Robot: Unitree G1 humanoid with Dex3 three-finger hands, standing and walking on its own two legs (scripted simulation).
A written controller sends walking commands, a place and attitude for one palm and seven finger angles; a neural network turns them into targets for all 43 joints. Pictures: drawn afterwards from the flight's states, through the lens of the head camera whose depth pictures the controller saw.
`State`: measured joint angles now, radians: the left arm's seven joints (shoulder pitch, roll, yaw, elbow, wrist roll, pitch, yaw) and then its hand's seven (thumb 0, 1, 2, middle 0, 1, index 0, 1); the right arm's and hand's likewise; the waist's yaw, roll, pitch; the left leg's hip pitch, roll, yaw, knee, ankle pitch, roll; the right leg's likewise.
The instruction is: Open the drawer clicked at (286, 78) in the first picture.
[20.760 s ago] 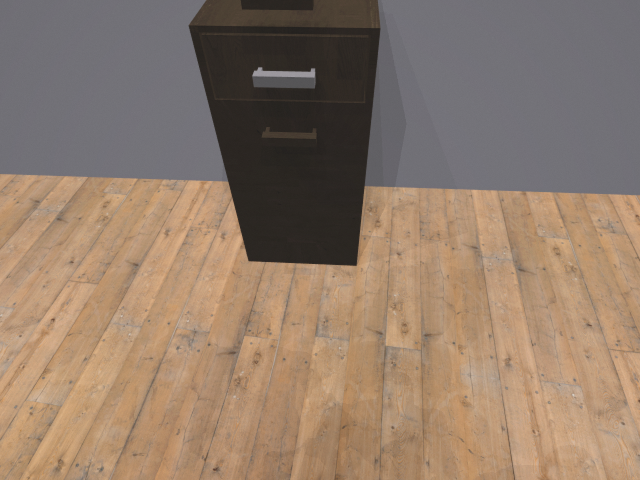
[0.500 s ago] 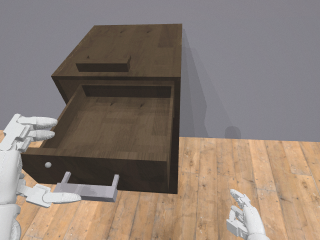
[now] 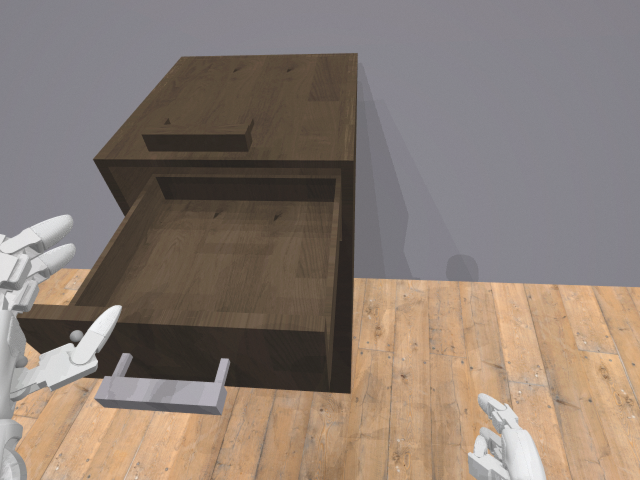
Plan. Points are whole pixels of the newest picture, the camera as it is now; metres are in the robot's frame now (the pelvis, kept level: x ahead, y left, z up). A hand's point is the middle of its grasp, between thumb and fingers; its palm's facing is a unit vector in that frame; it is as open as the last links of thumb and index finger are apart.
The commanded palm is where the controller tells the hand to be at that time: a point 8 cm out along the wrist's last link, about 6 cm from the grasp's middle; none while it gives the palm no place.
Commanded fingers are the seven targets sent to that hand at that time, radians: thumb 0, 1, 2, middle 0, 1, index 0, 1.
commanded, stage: draw the hand back to the body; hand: left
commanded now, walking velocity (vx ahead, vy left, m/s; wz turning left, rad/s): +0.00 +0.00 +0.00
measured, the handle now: (168, 378) +0.22 +0.22 +0.03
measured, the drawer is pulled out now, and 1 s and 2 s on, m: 0.30 0.30 0.30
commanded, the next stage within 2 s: step back with the hand held close in 0.32 s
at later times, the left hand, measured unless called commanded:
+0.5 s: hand (59, 336) +0.17 +0.23 +0.21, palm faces +0.44 -0.79 -0.43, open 7.5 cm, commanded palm +0.12 +0.28 +0.21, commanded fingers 0.00 0.90 0.90 -0.20 -0.30 -0.20 -0.30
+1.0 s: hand out of the picture +0.11 +0.26 +0.20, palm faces +0.40 -0.76 -0.52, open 7.4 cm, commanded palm +0.05 +0.30 +0.21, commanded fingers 0.00 0.90 0.90 -0.20 -0.30 -0.20 -0.30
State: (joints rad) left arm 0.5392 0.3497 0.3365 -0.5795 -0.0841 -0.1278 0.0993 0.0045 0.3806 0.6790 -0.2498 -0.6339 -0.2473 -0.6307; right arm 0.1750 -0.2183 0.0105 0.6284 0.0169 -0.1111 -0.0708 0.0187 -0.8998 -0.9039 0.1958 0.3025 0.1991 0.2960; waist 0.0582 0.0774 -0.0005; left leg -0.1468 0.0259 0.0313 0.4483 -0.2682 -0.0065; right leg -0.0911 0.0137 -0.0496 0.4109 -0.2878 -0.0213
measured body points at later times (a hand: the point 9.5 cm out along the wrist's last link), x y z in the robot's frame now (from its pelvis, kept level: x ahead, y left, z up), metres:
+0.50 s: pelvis -0.01 -0.01 +0.00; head -0.02 -0.04 +0.45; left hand +0.15 +0.27 +0.23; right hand +0.19 -0.22 -0.08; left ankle -0.02 +0.12 -0.74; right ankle -0.04 -0.10 -0.74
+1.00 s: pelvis -0.09 +0.02 -0.01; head -0.07 +0.03 +0.43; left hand +0.08 +0.29 +0.23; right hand +0.10 -0.20 -0.08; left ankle -0.02 +0.12 -0.74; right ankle -0.04 -0.10 -0.74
